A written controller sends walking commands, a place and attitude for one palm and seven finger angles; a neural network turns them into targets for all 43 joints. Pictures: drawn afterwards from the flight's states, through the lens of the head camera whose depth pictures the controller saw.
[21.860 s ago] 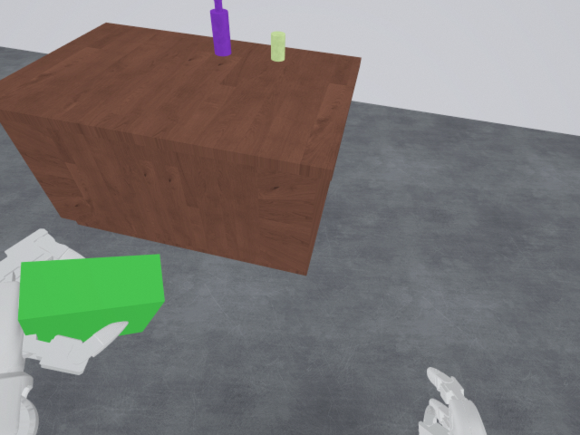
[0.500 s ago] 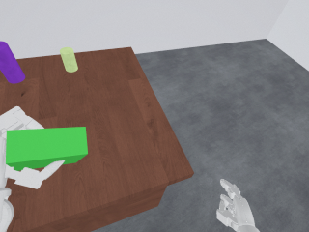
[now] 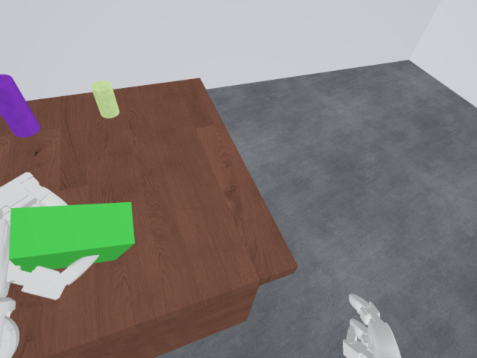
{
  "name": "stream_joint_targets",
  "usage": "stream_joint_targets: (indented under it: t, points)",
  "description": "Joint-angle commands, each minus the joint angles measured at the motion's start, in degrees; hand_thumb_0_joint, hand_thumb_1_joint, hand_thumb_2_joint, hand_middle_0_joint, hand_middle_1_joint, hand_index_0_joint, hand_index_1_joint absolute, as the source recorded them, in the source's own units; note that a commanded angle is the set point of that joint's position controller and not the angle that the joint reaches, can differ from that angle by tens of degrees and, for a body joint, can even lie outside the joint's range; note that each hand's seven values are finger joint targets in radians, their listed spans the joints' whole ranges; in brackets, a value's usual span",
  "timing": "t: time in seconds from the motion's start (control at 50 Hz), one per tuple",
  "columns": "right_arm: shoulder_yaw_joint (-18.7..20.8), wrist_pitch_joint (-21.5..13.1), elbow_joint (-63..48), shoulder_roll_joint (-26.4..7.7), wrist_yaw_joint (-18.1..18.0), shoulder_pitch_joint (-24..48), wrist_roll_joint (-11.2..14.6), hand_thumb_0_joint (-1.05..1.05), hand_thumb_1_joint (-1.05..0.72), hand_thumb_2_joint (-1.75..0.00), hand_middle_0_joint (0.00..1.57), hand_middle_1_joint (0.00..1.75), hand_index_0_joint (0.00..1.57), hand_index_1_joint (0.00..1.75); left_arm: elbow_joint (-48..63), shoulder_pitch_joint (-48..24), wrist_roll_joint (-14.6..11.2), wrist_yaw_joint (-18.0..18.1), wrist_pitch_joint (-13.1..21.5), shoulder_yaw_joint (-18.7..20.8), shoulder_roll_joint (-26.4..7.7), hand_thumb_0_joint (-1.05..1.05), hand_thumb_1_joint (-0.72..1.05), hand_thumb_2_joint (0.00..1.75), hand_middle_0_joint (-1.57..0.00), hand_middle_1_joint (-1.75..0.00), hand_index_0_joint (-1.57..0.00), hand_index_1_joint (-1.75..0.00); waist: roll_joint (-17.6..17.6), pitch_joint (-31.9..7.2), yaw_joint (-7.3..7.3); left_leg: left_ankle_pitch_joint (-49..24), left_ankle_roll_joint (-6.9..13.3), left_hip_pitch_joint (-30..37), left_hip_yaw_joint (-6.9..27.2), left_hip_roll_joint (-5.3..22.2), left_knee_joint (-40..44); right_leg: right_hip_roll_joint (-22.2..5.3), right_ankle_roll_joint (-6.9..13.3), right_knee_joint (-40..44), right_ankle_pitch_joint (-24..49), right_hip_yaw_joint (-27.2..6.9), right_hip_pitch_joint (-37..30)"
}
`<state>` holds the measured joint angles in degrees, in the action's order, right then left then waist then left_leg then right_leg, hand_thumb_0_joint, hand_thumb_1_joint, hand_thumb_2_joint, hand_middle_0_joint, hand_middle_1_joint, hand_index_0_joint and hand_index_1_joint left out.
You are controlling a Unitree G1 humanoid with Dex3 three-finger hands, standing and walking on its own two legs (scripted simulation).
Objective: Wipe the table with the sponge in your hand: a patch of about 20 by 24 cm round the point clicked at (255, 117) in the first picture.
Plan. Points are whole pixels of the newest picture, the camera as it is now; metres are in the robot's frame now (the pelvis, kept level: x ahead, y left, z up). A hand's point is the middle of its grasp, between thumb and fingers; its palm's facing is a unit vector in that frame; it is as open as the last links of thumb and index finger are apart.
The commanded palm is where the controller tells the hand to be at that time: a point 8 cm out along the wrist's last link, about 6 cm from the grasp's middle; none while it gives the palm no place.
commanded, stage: look again from close up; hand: left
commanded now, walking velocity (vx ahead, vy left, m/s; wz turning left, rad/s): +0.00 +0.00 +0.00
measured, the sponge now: (90, 238) +0.23 +0.22 +0.13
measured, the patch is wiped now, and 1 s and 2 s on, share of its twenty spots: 0.00 0.00 0.00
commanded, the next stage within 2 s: turn the palm down, sponge in hand in 0.04 s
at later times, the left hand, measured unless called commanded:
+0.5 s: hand (64, 261) +0.20 +0.23 +0.14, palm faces +0.32 -0.73 -0.61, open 9.0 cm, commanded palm +0.16 +0.27 +0.17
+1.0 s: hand (75, 255) +0.21 +0.23 +0.12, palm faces +0.24 -0.47 -0.85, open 9.0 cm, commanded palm +0.18 +0.24 +0.16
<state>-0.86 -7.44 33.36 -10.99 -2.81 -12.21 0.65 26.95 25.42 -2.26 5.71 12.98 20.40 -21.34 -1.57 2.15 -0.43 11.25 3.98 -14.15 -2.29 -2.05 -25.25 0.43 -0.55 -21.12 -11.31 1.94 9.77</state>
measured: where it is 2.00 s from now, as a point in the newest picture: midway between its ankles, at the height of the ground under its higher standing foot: outside the picture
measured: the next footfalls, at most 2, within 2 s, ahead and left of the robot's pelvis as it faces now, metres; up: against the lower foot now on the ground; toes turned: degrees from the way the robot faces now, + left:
none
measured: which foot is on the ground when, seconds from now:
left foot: down 0.00-1.00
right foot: down 0.00-1.00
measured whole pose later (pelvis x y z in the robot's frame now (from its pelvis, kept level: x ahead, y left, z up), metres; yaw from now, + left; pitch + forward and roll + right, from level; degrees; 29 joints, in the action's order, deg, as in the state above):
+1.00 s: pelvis +0.00 -0.07 -0.02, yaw +2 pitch +2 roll +1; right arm 1.2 -2.8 33.7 -15.6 -5.4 -11.9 1.5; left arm 17.4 21.9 14.8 1.3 0.6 20.5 -33.9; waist 3.6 -0.4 -3.9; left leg 16.9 -0.9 -21.9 0.6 0.5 -37.1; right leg 3.6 5.1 -37.7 -20.5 3.8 19.1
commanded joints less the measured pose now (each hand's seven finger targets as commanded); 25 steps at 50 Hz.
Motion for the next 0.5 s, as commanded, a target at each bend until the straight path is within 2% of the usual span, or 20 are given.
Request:
stream_joint_targets:
  t: [0.0,0.1,0.12,0.14,0.16,0.18,0.2,0.22,0.24,0.26,0.28,0.3,0.32,0.34,0.36,0.4,0.42,0.44,0.46,0.48]
  points:
    - [2.9,-3.2,-8.9,-8.0,-0.4,4.9,0.0,0.00,-0.90,-0.90,0.20,0.30,0.20,0.30,11.7,-4.4,-0.7,1.0,3.1,5.1,-8.4,0.00,0.10,1.30,-1.20,-1.60,-1.20,-1.60,5.1,-7.8,-0.25,-2.2,-3.8,1.2,8.1,7.3,7.0,-3.4,1.6,2.0,5.0,-3.9,-3.2]
    - [2.9,-3.1,-8.9,-8.1,-0.5,5.1,0.0,0.00,-0.90,-0.90,0.20,0.30,0.20,0.30,11.7,-5.2,-0.5,1.1,2.9,4.8,-8.4,0.00,0.10,1.30,-1.20,-1.60,-1.20,-1.60,4.6,-7.7,-0.18,-1.4,-3.5,1.6,8.1,7.0,6.8,-3.6,1.8,2.8,4.6,-4.4,-2.7]
    - [-6.8,-0.5,-16.0,-12.2,-4.6,-3.3,4.7,0.00,-0.90,-0.90,0.20,0.30,0.20,0.30,30.6,-56.1,1.6,1.3,10.1,21.2,-53.7,0.00,0.10,1.30,-1.20,-1.60,-1.20,-1.60,22.6,-7.0,2.57,13.1,-0.9,-12.1,10.4,7.4,9.9,2.5,-1.7,-6.9,-0.9,-2.1,-15.3]
    - [3.0,-3.2,-4.5,-7.7,-2.7,6.0,-3.0,0.00,-0.90,-0.90,0.20,0.30,0.20,0.30,-0.2,-40.9,8.2,-1.2,-1.4,16.8,-24.0,0.00,0.10,1.30,-1.20,-1.60,-1.20,-1.60,17.2,-9.6,-1.74,-3.1,-7.5,7.4,6.2,5.3,3.6,2.6,3.1,-10.7,0.3,1.1,4.7]
    - [3.5,-3.5,-5.9,-11.4,0.4,3.0,-2.2,0.00,-0.90,-0.90,0.20,0.30,0.20,0.30,-4.3,-27.7,3.0,-2.4,-4.9,5.9,-15.3,0.00,0.10,1.30,-1.20,-1.60,-1.20,-1.60,12.6,-12.1,-0.38,-13.5,-9.6,11.7,10.2,5.6,3.8,2.4,2.9,-9.2,-1.3,2.8,10.5]
    - [4.3,-3.5,-5.6,-12.1,0.5,4.8,-1.5,0.00,-0.90,-0.90,0.20,0.30,0.20,0.30,-0.7,-25.4,-0.2,-4.5,-7.1,7.4,-11.8,0.00,0.10,1.30,-1.20,-1.60,-1.20,-1.60,9.4,-16.7,-3.02,-13.6,-8.2,14.7,8.0,5.1,2.3,2.0,2.6,-7.2,1.1,1.9,9.1]
    - [4.1,-3.2,-5.4,-12.6,0.1,6.0,-0.8,0.00,-0.90,-0.90,0.20,0.30,0.20,0.30,-1.8,-20.4,-2.6,-6.1,-10.2,9.0,-14.2,0.00,0.10,1.30,-1.20,-1.60,-1.20,-1.60,9.0,-15.6,-4.07,-12.8,-7.4,13.5,6.7,4.4,1.9,1.5,2.6,-6.1,3.9,2.5,6.4]
    - [3.0,-2.4,-5.8,-12.1,0.9,7.7,0.2,0.00,-0.90,-0.90,0.20,0.30,0.20,0.30,-5.3,-13.7,-2.8,-7.6,-14.1,5.6,-10.7,0.00,0.10,1.30,-1.20,-1.60,-1.20,-1.60,7.3,-12.2,-4.22,-9.6,-7.0,10.8,6.0,4.3,2.4,2.2,2.7,-5.7,3.5,3.0,6.0]
    - [2.6,-2.4,-6.9,-11.7,1.3,8.8,0.3,0.00,-0.90,-0.90,0.20,0.30,0.20,0.30,0.7,-13.8,-1.9,-8.6,-15.0,3.3,-10.0,0.00,0.10,1.30,-1.20,-1.60,-1.20,-1.60,5.3,-10.8,-4.11,-9.7,-6.1,8.8,5.4,4.0,2.8,1.4,2.6,-5.2,5.6,3.8,4.8]
    - [2.4,-1.9,-7.0,-11.9,1.5,9.5,0.4,0.00,-0.90,-0.90,0.20,0.30,0.20,0.30,1.5,-11.8,0.4,-8.7,-15.9,4.0,-12.8,0.00,0.10,1.30,-1.20,-1.60,-1.20,-1.60,4.9,-8.4,-4.09,-8.5,-5.2,7.0,5.2,3.9,3.0,1.6,2.5,-5.1,5.1,3.5,4.9]
    - [2.3,-1.5,-7.6,-11.6,1.6,10.1,0.2,0.00,-0.90,-0.90,0.20,0.30,0.20,0.30,3.6,-10.5,2.4,-8.5,-15.6,3.6,-13.3,0.00,0.10,1.30,-1.20,-1.60,-1.20,-1.60,4.4,-8.1,-3.76,-7.8,-4.4,6.5,4.8,3.6,2.7,1.6,2.4,-5.0,4.7,3.1,5.0]
    - [2.3,-1.2,-7.9,-11.5,1.5,10.3,-0.3,0.00,-0.90,-0.90,0.20,0.30,0.20,0.30,5.3,-9.2,3.7,-7.9,-14.8,5.3,-15.3,0.00,0.10,1.30,-1.20,-1.60,-1.20,-1.60,3.5,-7.7,-3.65,-6.9,-3.8,5.6,4.4,3.5,2.4,1.6,2.3,-4.9,4.1,2.9,5.1]
    - [2.1,-0.7,-8.1,-11.6,1.5,11.0,0.1,0.00,-0.90,-0.90,0.20,0.30,0.20,0.30,8.0,-9.7,4.2,-6.7,-13.5,9.4,-19.5,0.00,0.10,1.30,-1.20,-1.60,-1.20,-1.60,4.4,-9.3,-3.51,-4.1,-3.4,5.6,3.8,3.3,1.9,2.3,2.3,-5.1,2.0,2.2,5.2]
    - [2.0,-0.8,-8.7,-10.6,1.2,11.0,-0.9,0.00,-0.90,-0.90,0.20,0.30,0.20,0.30,10.0,-11.7,4.2,-6.0,-10.8,9.3,-18.4,0.00,0.10,1.30,-1.20,-1.60,-1.20,-1.60,2.5,-9.9,-3.09,-4.2,-3.4,4.8,4.2,2.8,1.2,2.0,2.2,-5.5,1.6,2.6,5.5]
    - [2.3,-0.9,-7.8,-10.5,0.9,10.5,-1.3,0.00,-0.90,-0.90,0.20,0.30,0.20,0.30,8.5,-10.5,3.9,-4.9,-8.3,11.5,-19.3,0.00,0.10,1.30,-1.20,-1.60,-1.20,-1.60,1.5,-9.0,-2.74,-2.7,-3.3,4.2,4.1,2.8,0.4,2.3,1.8,-5.7,0.1,2.6,6.7]
    - [2.8,-1.2,-6.9,-10.1,0.2,10.4,-2.0,0.00,-0.90,-0.90,0.20,0.30,0.20,0.30,9.8,-12.7,4.1,-2.6,-3.6,13.8,-21.3,0.00,0.10,1.30,-1.20,-1.60,-1.20,-1.60,3.9,-10.7,-2.74,0.0,-2.9,3.6,3.6,2.1,-1.4,2.0,1.5,-6.3,-2.3,1.9,8.0]
    - [2.8,-1.1,-6.4,-10.4,0.1,10.0,-1.7,0.00,-0.90,-0.90,0.20,0.30,0.20,0.30,10.8,-15.9,5.2,-1.1,-2.7,16.9,-25.8,0.00,0.10,1.30,-1.20,-1.60,-1.20,-1.60,6.9,-10.6,-2.56,3.5,-2.8,3.2,3.4,2.0,-1.8,2.1,1.6,-6.4,-5.0,1.2,9.4]
    - [2.4,-1.4,-6.3,-9.1,0.0,10.2,-2.0,0.00,-0.90,-0.90,0.20,0.30,0.20,0.30,8.2,-18.4,6.0,-0.3,-2.0,12.7,-21.5,0.00,0.10,1.30,-1.20,-1.60,-1.20,-1.60,7.8,-10.1,-1.94,4.6,-2.7,2.1,3.5,1.2,-2.6,1.3,1.6,-6.2,-6.0,1.2,9.8]
    - [2.9,-1.6,-5.0,-9.5,-0.3,8.9,-1.8,0.00,-0.90,-0.90,0.20,0.30,0.20,0.30,3.4,-17.4,6.5,0.4,-2.0,12.9,-21.4,0.00,0.10,1.30,-1.20,-1.60,-1.20,-1.60,7.6,-8.3,-1.30,5.7,-2.7,1.2,3.4,1.4,-3.4,1.1,1.5,-6.1,-6.6,0.9,11.2]
    - [3.1,-1.5,-4.8,-10.0,-0.6,8.7,-1.8,0.00,-0.90,-0.90,0.20,0.30,0.20,0.30,1.8,-17.0,6.9,0.4,-2.5,12.2,-21.5,0.00,0.10,1.30,-1.20,-1.60,-1.20,-1.60,8.1,-8.6,-1.47,6.3,-2.5,0.3,3.1,1.0,-4.0,0.6,1.4,-5.9,-7.1,0.3,11.2]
